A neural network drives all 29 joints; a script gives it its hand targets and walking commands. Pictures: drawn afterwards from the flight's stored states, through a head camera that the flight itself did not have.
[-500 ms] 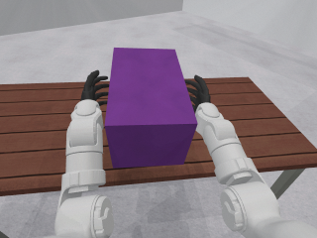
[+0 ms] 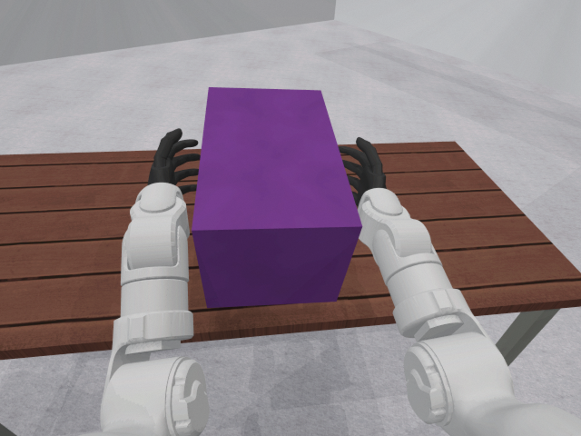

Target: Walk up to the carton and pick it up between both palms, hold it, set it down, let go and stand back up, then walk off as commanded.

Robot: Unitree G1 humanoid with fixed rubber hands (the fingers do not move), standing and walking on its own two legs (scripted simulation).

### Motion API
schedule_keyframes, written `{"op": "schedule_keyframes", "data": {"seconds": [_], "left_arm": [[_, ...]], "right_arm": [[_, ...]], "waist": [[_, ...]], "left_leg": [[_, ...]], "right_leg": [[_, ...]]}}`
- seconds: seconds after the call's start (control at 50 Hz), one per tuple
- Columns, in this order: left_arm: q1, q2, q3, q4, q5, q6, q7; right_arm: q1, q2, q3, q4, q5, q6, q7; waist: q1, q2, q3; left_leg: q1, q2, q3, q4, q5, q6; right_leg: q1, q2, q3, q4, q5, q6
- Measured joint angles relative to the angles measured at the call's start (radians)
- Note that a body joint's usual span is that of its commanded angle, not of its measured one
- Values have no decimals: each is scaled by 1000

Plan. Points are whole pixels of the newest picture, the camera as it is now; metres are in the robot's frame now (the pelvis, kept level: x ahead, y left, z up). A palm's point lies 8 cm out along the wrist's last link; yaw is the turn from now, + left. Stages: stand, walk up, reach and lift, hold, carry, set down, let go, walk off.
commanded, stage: hold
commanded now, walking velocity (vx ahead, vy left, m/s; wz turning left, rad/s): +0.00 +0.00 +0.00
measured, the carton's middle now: (269, 189) +0.42 +0.01 +0.16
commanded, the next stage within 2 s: set down in 0.46 s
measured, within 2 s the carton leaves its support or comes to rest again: neither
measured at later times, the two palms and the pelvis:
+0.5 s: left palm (165, 189) +0.37 +0.15 +0.20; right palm (369, 193) +0.37 -0.12 +0.19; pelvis +0.00 +0.00 +0.00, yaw +0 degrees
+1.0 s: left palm (181, 177) +0.41 +0.14 +0.19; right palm (372, 186) +0.39 -0.14 +0.18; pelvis +0.02 +0.00 +0.00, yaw +0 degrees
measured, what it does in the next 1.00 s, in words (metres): stands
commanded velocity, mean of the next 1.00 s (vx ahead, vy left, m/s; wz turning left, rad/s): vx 0.00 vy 0.00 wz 0.00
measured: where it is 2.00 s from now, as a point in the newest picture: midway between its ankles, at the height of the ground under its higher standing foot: outside the picture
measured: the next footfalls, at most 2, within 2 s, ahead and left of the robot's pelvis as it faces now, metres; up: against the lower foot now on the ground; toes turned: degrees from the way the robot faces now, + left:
none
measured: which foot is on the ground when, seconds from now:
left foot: down 0.00-1.00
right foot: down 0.00-1.00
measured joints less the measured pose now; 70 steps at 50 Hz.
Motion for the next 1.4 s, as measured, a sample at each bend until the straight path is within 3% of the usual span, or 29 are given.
{"op": "schedule_keyframes", "data": {"seconds": [0.52,0.66,0.94,1.24,1.4], "left_arm": [[1,0,0,-1,0,1,-2],[1,0,0,32,3,-52,-7],[-82,0,58,211,52,-261,-73],[-18,0,68,227,55,-330,-70],[-18,0,77,292,55,-375,-71]], "right_arm": [[0,0,0,0,0,-1,0],[0,-1,0,0,-41,-20,2],[0,11,-47,72,-180,-221,16],[35,50,-48,77,-167,-372,1],[41,55,-68,133,-234,-419,3]], "waist": [[0,0,0],[0,0,0],[0,-1,41],[0,-12,83],[0,-30,86]], "left_leg": [[2,0,0,0,0,0],[2,0,0,0,-3,0],[32,0,0,-4,-21,0],[55,0,0,-12,-36,0],[56,0,0,-12,-33,0]], "right_leg": [[2,0,0,-1,0,0],[3,0,0,-2,-1,0],[36,0,-1,-14,-16,0],[72,0,-2,-47,-17,0],[73,0,-2,-48,-14,0]]}}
